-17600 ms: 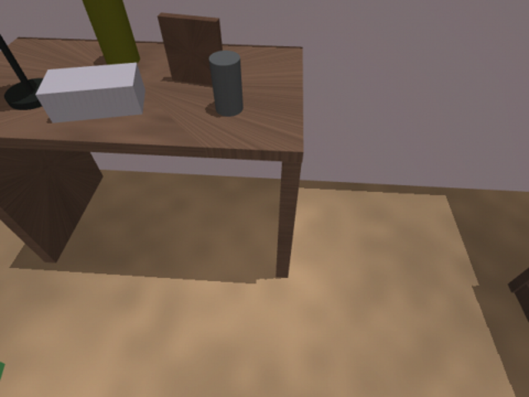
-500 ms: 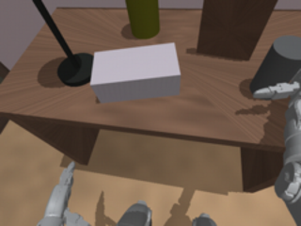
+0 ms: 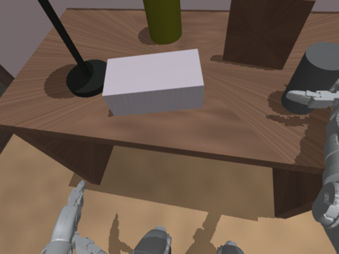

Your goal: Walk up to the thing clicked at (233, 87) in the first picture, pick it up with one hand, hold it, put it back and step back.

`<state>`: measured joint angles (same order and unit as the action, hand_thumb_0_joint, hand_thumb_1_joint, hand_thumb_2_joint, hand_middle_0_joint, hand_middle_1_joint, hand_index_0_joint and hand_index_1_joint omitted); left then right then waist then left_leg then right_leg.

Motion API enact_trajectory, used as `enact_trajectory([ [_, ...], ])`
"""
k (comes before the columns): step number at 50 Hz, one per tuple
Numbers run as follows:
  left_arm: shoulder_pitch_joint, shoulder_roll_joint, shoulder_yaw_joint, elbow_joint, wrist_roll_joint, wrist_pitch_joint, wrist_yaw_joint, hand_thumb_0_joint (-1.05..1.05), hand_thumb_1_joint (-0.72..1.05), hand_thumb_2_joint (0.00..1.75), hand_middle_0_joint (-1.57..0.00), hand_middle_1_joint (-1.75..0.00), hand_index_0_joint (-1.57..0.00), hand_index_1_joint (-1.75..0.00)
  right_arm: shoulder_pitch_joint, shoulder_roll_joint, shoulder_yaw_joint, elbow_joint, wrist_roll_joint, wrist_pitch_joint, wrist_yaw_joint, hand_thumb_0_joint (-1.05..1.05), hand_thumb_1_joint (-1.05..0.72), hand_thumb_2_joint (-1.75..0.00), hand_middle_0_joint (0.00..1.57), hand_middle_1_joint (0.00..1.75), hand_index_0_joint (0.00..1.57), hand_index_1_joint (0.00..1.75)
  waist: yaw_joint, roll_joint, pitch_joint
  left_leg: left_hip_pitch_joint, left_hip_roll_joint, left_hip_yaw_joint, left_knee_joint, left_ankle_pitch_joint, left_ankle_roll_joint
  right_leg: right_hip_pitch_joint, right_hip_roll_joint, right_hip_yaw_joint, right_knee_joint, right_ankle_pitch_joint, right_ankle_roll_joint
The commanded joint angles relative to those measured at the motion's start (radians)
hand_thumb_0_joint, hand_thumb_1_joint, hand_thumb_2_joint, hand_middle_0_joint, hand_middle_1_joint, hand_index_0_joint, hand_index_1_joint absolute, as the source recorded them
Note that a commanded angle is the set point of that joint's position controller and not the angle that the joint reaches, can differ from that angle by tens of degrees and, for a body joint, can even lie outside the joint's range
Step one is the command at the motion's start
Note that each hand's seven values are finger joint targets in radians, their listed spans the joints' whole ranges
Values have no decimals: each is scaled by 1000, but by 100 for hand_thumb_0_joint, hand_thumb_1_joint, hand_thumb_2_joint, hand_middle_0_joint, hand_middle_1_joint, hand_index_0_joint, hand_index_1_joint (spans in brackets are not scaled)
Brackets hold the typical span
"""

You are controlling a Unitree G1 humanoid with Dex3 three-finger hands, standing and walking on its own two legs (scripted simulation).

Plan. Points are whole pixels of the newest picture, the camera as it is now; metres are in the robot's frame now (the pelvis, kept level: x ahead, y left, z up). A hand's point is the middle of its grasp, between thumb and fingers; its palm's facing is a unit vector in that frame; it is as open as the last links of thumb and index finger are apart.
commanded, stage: close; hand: right
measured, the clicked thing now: (310, 81) +0.51 -0.22 +0.08
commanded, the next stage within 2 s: settle in 0.14 s
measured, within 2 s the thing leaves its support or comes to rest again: leaves its support in 0.42 s
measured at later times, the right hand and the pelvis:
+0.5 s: hand (323, 81) +0.49 -0.23 +0.10, palm faces +0.22 +0.98 +0.00, open 10.8 cm; pelvis +0.00 +0.00 +0.01, yaw +0 degrees
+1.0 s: hand (331, 61) +0.50 -0.22 +0.15, palm faces +0.21 +0.98 +0.00, open 10.9 cm; pelvis +0.00 +0.00 +0.02, yaw +0 degrees
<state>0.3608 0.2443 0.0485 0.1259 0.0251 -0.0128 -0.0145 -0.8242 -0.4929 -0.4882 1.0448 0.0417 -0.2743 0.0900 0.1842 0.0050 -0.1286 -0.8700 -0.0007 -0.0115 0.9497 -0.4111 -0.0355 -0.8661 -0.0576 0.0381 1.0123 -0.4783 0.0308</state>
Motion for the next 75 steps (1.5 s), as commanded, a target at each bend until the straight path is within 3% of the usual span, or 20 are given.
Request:
enact_trajectory([
  [1, 44, 123, 57, -133, -3, -52, 15, 0, -54, 4, -5, -5, -5, -5, -415, -188, 38, -126, 8, -61, -7, 0, 6, -58, 102, 81, 102, 82, 20, -118, -376, 205, -31, 31, -107, 307, 38, 247, 36, -30, -113, 326, -41],
  [3, -32, 132, 77, -218, 0, -66, 27, 0, -54, 4, -5, -5, -6, -5, -601, -279, 19, -322, -2, -99, -18, 0, -3, -69, 111, 92, 111, 92, 18, -166, -554, 235, -29, 29, -87, 360, 38, 354, 28, -28, -96, 407, -36],
  [6, 154, 192, 137, -53, 2, -41, 19, 0, -51, 3, -5, -6, -6, -4, -290, -227, 9, -39, 4, -44, -15, 0, -11, -88, 118, 108, 119, 108, -3, -140, -354, 181, -33, 45, -96, 317, 44, 278, 38, -28, -116, 389, -27],
  [9, -13, 158, 112, -193, 2, -60, 19, 0, -53, 4, -5, -5, -5, -4, -504, -254, 10, -305, 11, -86, -14, 0, -20, -98, 125, 117, 126, 118, -14, -200, -579, 226, -37, 48, -77, 375, 46, 422, 23, -17, -99, 535, -20],
  [12, 38, 175, 117, -103, -2, -47, 15, 0, -52, 3, -4, -5, -5, -4, -308, -235, -8, -93, 16, -56, -3, 0, -22, -106, 129, 125, 131, 125, -15, -116, -382, 213, -34, 49, -86, 356, 45, 272, 31, -19, -111, 456, -25],
  [14, -133, 121, 55, -249, 0, -68, 17, 0, -56, 6, -6, -5, -6, -6, -602, -285, 8, -411, 13, -111, -7, 0, -15, -113, 119, 126, 123, 126, -32, -177, -587, 273, -29, 35, -80, 369, 44, 356, 26, -20, -105, 462, -27],
  [17, 61, 160, 91, -105, -2, -49, 21, 0, -55, 6, -6, -6, -6, -6, -343, -194, 27, -116, 17, -59, 0, 0, -18, -121, 120, 132, 124, 132, -12, -118, -413, 248, -32, 44, -102, 328, 43, 284, 37, -25, -130, 384, -30],
  [20, -23, 158, 89, -179, 0, -59, 28, 0, -55, 5, -6, -5, -6, -6, -554, -317, -8, -349, 9, -91, -16, 0, -14, -121, 123, 134, 127, 134, -27, -203, -588, 283, -31, 38, -97, 387, 42, 415, 31, -26, -119, 500, -23],
  [23, 71, 171, 116, -72, -7, -48, 25, 0, -54, 5, -6, -6, -6, -6, -355, -209, 29, -130, 17, -39, -11, 0, -10, -123, 123, 136, 128, 136, 0, -119, -377, 245, -32, 43, -133, 329, 39, 320, 40, -32, -149, 382, -34],
  [25, -93, 142, 77, -205, -10, -64, 31, 0, -55, 5, -6, -6, -6, -6, -625, -335, -5, -424, 14, -80, -29, 0, -12, -123, 124, 136, 129, 136, -29, -176, -558, 318, -23, 28, -133, 360, 38, 386, 38, -38, -147, 400, -34],
  [28, 60, 131, 81, -52, -12, -50, 27, 0, -54, 5, -6, -6, -6, -5, -391, -174, 58, -149, 22, -19, -18, 0, -9, -123, 123, 136, 128, 136, -15, -125, -343, 256, -31, 45, -159, 293, 42, 326, 42, -32, -183, 337, -33],
  [31, -61, 147, 80, -143, -14, -63, 39, 0, -54, 5, -5, -5, -6, -5, -548, -293, 20, -314, 15, -40, -32, 0, -7, -120, 124, 135, 129, 135, -37, -153, -476, 306, -28, 43, -158, 323, 42, 394, 34, -31, -191, 379, -30],
  [42, -86, 140, 72, -105, -18, -84, 43, 0, -55, 5, -5, -5, -5, -5, -608, -305, 14, -312, 25, -20, -21, 0, -7, -125, 123, 139, 129, 139, -34, -115, -507, 384, -18, 26, -192, 376, 29, 410, 44, -46, -204, 391, -39],
  [50, 25, 129, 76, 39, -18, -75, 35, 0, -54, 5, -5, -5, -5, -5, -469, -210, 52, -180, 30, 23, -21, 0, -9, -130, 123, 142, 128, 142, -33, -110, -356, 338, -25, 41, -216, 374, 37, 412, 43, -40, -235, 423, -31],
  [53, -120, 159, 94, -95, -20, -94, 44, 0, -55, 6, -5, -5, -4, -5, -623, -289, 33, -346, 24, -2, -27, 0, -9, -131, 123, 143, 129, 143, -40, -110, -536, 439, -15, 27, -209, 441, 30, 454, 44, -48, -230, 453, -37],
  [56, 15, 141, 74, 25, -24, -81, 38, 0, -55, 6, -5, -5, -4, -5, -389, -175, 66, -78, 29, 53, -17, 0, -9, -132, 121, 143, 127, 143, -41, -65, -337, 377, -24, 42, -237, 385, 32, 411, 46, -44, -258, 414, -35],
  [58, -109, 117, 54, -70, -23, -97, 41, 0, -56, 6, -5, -5, -4, -5, -660, -270, 48, -363, 29, 6, -28, 0, -11, -131, 122, 142, 128, 142, -43, -122, -491, 400, -21, 32, -226, 418, 31, 480, 37, -42, -251, 465, -30],
  [62, 15, 128, 68, 65, -20, -86, 36, 0, -55, 6, -5, -5, -4, -5, -433, -178, 67, -95, 30, 52, -25, 0, -13, -134, 122, 144, 127, 144, -34, -60, -315, 369, -27, 44, -251, 378, 32, 420, 42, -40, -274, 420, -32],
  [64, -127, 114, 42, -59, -19, -101, 38, 0, -55, 5, -5, -6, -5, -6, -658, -278, 52, -371, 25, 10, -30, 0, -8, -134, 124, 145, 130, 145, -51, -132, -489, 423, -21, 34, -238, 431, 32, 494, 37, -44, -265, 487, -27],
  [75, -102, 127, 58, -19, -28, -98, 37, 0, -55, 5, -5, -5, -5, -5, -512, -190, 81, -397, 50, 65, -39, 0, -6, -127, 121, 139, 126, 139, -88, -92, -439, 483, -23, 47, -275, 442, 33, 523, 39, -45, -317, 516, -24],
])
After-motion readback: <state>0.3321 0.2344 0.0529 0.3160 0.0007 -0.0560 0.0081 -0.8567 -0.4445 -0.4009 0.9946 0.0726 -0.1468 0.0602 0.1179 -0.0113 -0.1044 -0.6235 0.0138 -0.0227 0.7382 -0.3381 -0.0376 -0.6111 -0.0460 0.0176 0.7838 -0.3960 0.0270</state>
